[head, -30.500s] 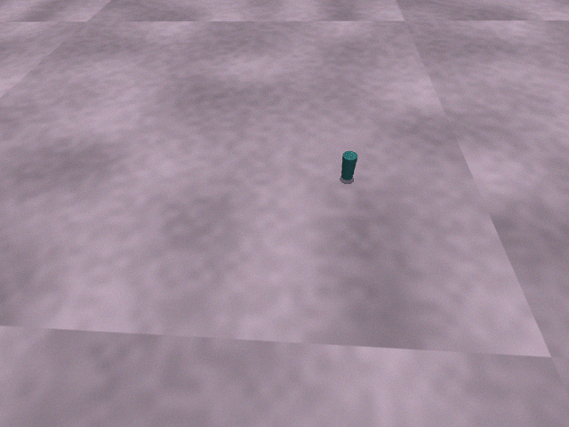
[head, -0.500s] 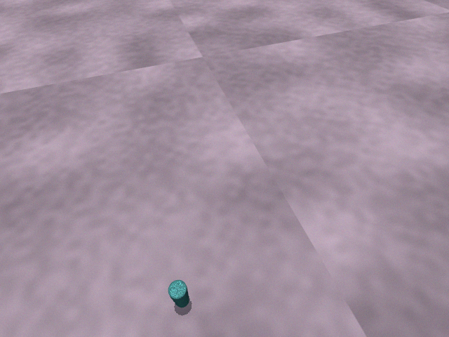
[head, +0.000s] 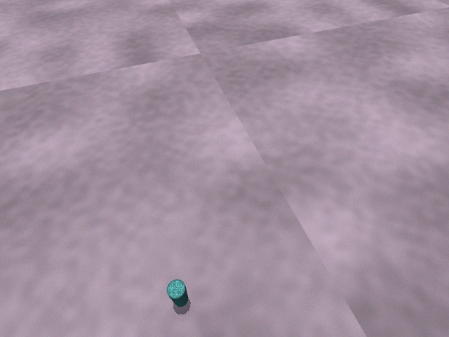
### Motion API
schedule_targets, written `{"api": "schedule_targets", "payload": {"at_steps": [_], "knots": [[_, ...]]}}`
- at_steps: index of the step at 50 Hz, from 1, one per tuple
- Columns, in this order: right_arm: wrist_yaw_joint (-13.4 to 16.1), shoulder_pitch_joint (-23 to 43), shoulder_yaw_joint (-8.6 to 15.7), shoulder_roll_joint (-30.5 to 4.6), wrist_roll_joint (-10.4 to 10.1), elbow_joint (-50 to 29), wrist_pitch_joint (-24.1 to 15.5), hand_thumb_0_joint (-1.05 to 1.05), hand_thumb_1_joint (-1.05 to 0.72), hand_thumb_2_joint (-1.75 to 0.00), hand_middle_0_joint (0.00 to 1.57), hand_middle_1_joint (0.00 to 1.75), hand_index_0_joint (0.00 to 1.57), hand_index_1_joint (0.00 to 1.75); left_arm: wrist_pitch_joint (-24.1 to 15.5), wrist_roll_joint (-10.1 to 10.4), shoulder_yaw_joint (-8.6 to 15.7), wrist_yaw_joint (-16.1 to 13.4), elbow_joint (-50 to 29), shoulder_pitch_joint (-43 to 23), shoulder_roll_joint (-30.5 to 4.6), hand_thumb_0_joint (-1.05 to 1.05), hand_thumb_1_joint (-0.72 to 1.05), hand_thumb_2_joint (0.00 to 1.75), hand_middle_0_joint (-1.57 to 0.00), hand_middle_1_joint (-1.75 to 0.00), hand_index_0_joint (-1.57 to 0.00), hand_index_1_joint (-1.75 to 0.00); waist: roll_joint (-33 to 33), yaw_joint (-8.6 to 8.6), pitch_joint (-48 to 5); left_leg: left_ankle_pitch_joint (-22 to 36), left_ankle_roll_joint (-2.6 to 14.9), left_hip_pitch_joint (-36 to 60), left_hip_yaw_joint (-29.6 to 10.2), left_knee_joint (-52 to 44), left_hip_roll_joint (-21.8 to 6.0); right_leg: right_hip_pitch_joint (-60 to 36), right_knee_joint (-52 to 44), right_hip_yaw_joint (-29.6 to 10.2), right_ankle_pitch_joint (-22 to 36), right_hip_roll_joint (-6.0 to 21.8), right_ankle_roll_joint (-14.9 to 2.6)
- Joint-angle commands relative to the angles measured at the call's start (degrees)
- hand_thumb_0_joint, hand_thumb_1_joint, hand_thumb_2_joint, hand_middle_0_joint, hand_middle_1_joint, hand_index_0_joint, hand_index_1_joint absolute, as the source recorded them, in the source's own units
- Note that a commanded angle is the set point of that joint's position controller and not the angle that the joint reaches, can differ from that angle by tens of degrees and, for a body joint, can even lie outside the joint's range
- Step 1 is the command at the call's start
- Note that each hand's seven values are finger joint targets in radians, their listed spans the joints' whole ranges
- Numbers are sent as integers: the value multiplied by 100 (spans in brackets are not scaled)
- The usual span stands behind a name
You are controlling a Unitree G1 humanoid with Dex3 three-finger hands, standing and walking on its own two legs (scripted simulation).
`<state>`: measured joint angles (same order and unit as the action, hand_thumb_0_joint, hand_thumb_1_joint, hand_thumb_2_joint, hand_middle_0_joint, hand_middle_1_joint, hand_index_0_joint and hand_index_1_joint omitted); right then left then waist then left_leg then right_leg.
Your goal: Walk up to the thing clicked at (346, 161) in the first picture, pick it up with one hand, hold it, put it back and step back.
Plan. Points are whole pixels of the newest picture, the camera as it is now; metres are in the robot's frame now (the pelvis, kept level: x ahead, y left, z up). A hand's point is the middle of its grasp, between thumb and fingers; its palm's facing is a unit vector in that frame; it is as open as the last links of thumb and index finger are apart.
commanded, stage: stand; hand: left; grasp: from the side
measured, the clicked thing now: (178, 294) +0.43 +0.24 -0.71
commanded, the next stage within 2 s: step back in 0.16 s
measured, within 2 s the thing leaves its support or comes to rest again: neither
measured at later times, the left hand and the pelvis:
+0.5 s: hand out of the picture +0.07 +0.30 -0.18, palm faces -0.02 -0.93 -0.38, open 7.4 cm; pelvis -0.05 +0.03 -0.03, yaw +1 degrees
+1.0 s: hand out of the picture -0.03 +0.28 -0.17, palm faces -0.07 -0.91 -0.40, open 7.3 cm; pelvis -0.14 +0.02 -0.03, yaw -3 degrees
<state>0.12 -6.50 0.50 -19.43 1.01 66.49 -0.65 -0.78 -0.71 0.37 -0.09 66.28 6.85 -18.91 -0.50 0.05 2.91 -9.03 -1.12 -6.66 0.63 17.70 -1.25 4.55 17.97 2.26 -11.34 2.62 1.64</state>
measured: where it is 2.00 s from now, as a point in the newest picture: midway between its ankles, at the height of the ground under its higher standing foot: outside the picture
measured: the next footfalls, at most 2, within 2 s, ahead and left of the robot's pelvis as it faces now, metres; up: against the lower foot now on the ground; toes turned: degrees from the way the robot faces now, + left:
right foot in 0.90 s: -0.10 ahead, -0.09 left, +0.00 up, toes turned +1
left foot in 1.28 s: -0.19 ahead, +0.15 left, +0.00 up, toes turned -2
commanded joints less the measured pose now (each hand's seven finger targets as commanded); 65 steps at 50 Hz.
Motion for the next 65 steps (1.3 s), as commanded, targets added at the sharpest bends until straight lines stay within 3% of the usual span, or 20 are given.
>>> {"api": "schedule_targets", "payload": {"at_steps": [1, 7, 8, 12, 17, 20, 23, 25, 27, 31, 38, 41, 45, 46, 47, 48, 52, 58, 63, 65], "knots": [[70, 226, 163, -1140, -24, -318, -106, 0, -90, -90, 20, 30, 20, 30, -117, 1, 219, -103, -296, -186, -1215, 0, 90, 90, -20, -30, -20, -30, 83, -21, -484, 1184, 188, 236, -493, -137, -647, -14, -205, -415, 1141, 577, -188], [64, 207, 172, -1172, -22, -311, -89, 0, -90, -90, 20, 30, 20, 30, -113, -9, 215, -90, -324, -168, -1210, 0, 90, 90, -20, -30, -20, -30, 48, 3, -355, 816, 152, 126, -487, -200, -629, 98, -317, -435, 808, 557, -192], [25, 419, 312, -1486, -65, -460, 18, 0, -90, -90, 20, 30, 20, 30, -56, 114, 499, -120, -444, -182, -1632, 0, 90, 90, -20, -30, -20, -30, 63, 28, 304, 1601, 319, -428, -572, 413, -501, 495, 176, -533, 1675, 484, -282], [-2, 241, 368, -1369, -142, -726, 106, 0, -90, -90, 20, 30, 20, 30, 4, 120, 561, -146, -767, -70, -1526, 0, 90, 90, -20, -30, -20, -30, 44, 80, -357, 1722, 462, -463, -503, 947, -459, 324, 664, -476, 1824, 515, -553], [-34, 73, 447, -1283, -122, -1009, 238, 0, -90, -90, 20, 30, 20, 30, 87, 19, 651, -138, -1231, -330, -1720, 0, 90, 90, -20, -30, -20, -30, 674, 105, -822, 481, 363, -597, -160, 2230, 108, 609, 540, -1117, 1869, 1240, -1153], [-90, -465, 522, -1273, -57, -1063, 356, 0, -90, -90, 20, 30, 20, 30, 125, -94, 700, -155, -1602, -897, -1883, 0, 90, 90, -20, -30, -20, -30, 1287, 292, -670, -1870, 415, -561, -325, 3270, 261, 1476, 573, -1463, 1653, 1898, -1628], [-116, -691, 576, -1431, -88, -1125, 275, 0, -90, -90, 20, 30, 20, 30, 192, -59, 626, -154, -1802, -1119, -1606, 0, 90, 90, -20, -30, -20, -30, 624, 409, -500, 337, 617, -621, -672, 1960, -198, 1584, 1862, -589, 788, 903, -903], [-33, -521, 707, -2072, 30, -1267, 156, 0, -90, -90, 20, 30, 20, 30, 276, 24, 568, -213, -1849, -825, -1138, 0, 90, 90, -20, -30, -20, -30, -1165, 294, -298, 2660, 982, -405, -2833, 250, -1465, 2377, 3597, -708, -2293, -855, -376], [43, -484, 688, -2013, 55, -1389, 86, 0, -90, -90, 20, 30, 20, 30, 323, 26, 531, -245, -1785, -298, -1153, 0, 90, 90, -20, -30, -20, -30, -713, 129, -569, 3930, 1209, 107, -2581, 723, -1630, 2587, 4544, -1203, -2562, -813, -387], [174, 209, 619, -1606, 118, -1729, 84, 0, -90, -90, 20, 30, 20, 30, 339, 86, 575, -265, -1660, -8, -1339, 0, 90, 90, -20, -30, -20, -30, -862, -169, -651, 2903, 1275, 87, -1579, 969, -1126, 2526, 5042, -1387, -1785, -738, -321], [217, -474, 651, -1524, 36, -1891, 97, 0, -90, -90, 20, 30, 20, 30, 226, -2, 633, -201, -2006, -190, -1315, 0, 90, 90, -20, -30, -20, -30, -560, 273, -694, 2904, 1665, 725, -1569, 1221, -1345, 2446, 3868, -975, -1850, -582, -36], [192, -274, 639, -1605, 32, -1999, 141, 0, -90, -90, 20, 30, 20, 30, 193, -7, 670, -153, -1948, 75, -1257, 0, 90, 90, -20, -30, -20, -30, -697, 200, -770, 2286, 1474, 309, -1425, 1323, -1255, 1766, 2688, -630, -1628, -382, -108], [133, 65, 560, -1472, -98, -2075, 223, 0, -90, -90, 20, 30, 20, 30, 94, -109, 737, -138, -1715, 737, -1337, 0, 90, 90, -20, -30, -20, -30, -341, -110, -985, 853, 785, -958, -971, 1967, -720, 82, 709, -828, 486, -122, -465], [114, 78, 504, -1315, -148, -2147, 216, 0, -90, -90, 20, 30, 20, 30, 69, -158, 820, -131, -1819, 661, -1704, 0, 90, 90, -20, -30, -20, -30, 681, -100, -866, -278, 409, -1908, -620, 2714, -64, -65, 616, -2249, 1040, 787, -899], [164, 186, 510, -1222, -125, -2164, 269, 0, -90, -90, 20, 30, 20, 30, 106, -85, 910, -103, -1970, 308, -2142, 0, 90, 90, -20, -30, -20, -30, 1540, -240, -440, -2525, 182, -2122, -386, 4003, 768, 881, 199, -3283, 1275, 1842, -1867], [207, 79, 598, -1390, -77, -2064, 306, 0, -90, -90, 20, 30, 20, 30, 75, -161, 912, -144, -2226, -103, -2239, 0, 90, 90, -20, -30, -20, -30, 1573, -170, -143, -2774, 91, -1752, -930, 5007, 616, 1688, 115, -3725, 1484, 2192, -2172], [179, -391, 482, -1263, -152, -1783, 256, 0, -90, -90, 20, 30, 20, 30, 91, -94, 786, -175, -2354, -452, -1469, 0, 90, 90, -20, -30, -20, -30, 917, 179, -105, -1907, 70, -2170, -1090, 5220, 988, 968, 672, -1531, 2261, 794, -1239], [208, -261, 425, -1233, -106, -2002, 163, 0, -90, -90, 20, 30, 20, 30, 161, -127, 753, -213, -2452, 327, -1399, 0, 90, 90, -20, -30, -20, -30, 1067, -305, -636, -2164, -74, -2229, -591, 3430, 572, -533, 1145, -1570, 2830, 1005, -1463], [155, -971, 543, -1233, 33, -1758, 82, 0, -90, -90, 20, 30, 20, 30, 320, 6, 689, -149, -2641, -85, -1576, 0, 90, 90, -20, -30, -20, -30, 1079, 144, -876, -101, 190, -546, -135, 429, 282, 311, 1929, -1335, 2068, 779, -972], [123, -594, 747, -2063, 176, -1929, 65, 0, -90, -90, 20, 30, 20, 30, 336, 62, 597, -146, -2726, -5, -1141, 0, 90, 90, -20, -30, -20, -30, -980, 63, -714, 1394, 890, 115, -2606, 236, -1449, 2214, 3282, -728, -1026, -626, -365]]}}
